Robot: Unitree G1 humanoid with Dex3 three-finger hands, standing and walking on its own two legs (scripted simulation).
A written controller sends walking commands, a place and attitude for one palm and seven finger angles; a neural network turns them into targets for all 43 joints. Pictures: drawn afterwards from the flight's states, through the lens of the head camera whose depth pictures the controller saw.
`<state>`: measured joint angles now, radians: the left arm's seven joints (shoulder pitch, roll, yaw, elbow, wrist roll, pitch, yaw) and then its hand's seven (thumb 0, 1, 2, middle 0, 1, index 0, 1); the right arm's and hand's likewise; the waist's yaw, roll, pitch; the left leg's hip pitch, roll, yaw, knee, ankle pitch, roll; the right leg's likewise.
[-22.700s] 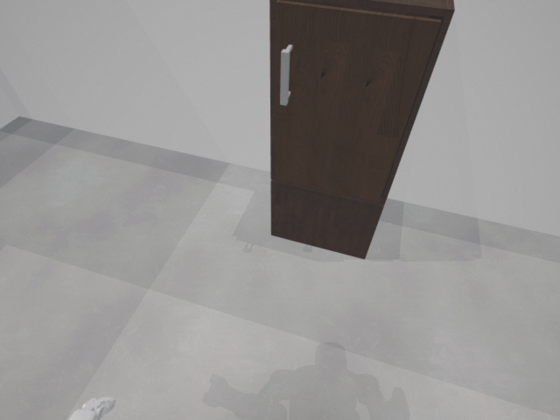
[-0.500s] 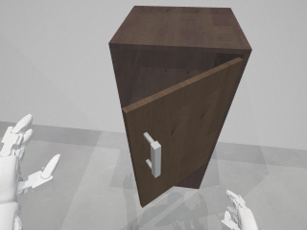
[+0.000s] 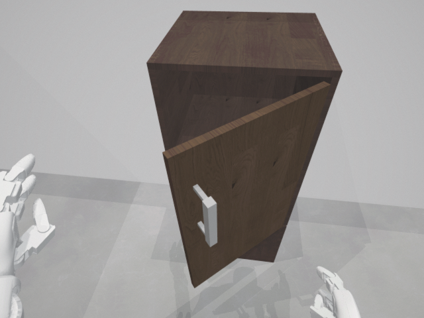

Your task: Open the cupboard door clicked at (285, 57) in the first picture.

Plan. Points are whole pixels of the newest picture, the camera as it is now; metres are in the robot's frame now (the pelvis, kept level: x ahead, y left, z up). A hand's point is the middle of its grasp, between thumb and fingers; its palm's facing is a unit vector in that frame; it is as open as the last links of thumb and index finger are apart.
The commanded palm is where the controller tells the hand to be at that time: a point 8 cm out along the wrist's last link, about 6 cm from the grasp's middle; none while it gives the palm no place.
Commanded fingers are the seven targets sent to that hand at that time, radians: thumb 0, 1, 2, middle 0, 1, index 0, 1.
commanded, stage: step back with the hand held close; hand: left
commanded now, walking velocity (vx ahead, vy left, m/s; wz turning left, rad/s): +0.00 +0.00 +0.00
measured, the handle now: (205, 216) +0.31 +0.06 +0.03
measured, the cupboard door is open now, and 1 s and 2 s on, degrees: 41 41 41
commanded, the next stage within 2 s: stop stepping back and stand still in 1.18 s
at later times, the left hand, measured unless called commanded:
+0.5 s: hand (32, 252) +0.15 +0.27 +0.15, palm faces +0.34 -0.77 -0.54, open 7.4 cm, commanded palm +0.09 +0.31 +0.17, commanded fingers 0.00 0.90 0.90 -0.20 -0.30 -0.20 -0.30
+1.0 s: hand out of the picture +0.07 +0.29 +0.16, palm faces +0.45 -0.75 -0.48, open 7.4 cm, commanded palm -0.01 +0.33 +0.17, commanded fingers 0.00 0.90 0.90 -0.20 -0.30 -0.20 -0.30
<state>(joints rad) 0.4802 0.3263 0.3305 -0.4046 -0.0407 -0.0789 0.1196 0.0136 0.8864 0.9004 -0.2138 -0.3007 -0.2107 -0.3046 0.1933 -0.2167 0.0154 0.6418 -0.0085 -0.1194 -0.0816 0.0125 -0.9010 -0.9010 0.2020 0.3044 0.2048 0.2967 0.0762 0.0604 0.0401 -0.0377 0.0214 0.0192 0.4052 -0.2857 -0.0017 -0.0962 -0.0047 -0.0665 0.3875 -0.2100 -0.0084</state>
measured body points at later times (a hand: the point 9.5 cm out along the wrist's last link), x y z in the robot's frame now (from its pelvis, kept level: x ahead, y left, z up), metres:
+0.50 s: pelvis -0.05 +0.01 +0.00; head -0.03 +0.01 +0.44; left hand +0.12 +0.31 +0.18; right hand +0.12 -0.24 -0.09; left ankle -0.04 +0.12 -0.74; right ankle +0.01 -0.11 -0.74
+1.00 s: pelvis -0.14 +0.02 -0.02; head -0.12 +0.04 +0.43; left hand +0.04 +0.32 +0.19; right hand +0.02 -0.22 -0.10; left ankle -0.04 +0.12 -0.74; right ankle -0.05 -0.11 -0.73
